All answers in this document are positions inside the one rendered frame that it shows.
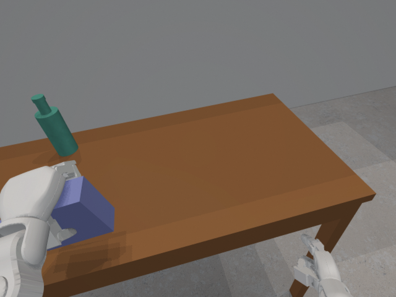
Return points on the table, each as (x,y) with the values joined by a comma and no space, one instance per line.
(193,184)

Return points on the robot left forearm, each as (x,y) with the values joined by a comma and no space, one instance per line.
(23,242)

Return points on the robot right forearm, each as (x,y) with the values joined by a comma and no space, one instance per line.
(330,287)

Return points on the robot left hand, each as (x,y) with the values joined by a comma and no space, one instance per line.
(35,194)

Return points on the sponge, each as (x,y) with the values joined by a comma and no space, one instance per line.
(83,208)

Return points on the robot right hand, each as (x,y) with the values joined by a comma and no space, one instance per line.
(310,272)

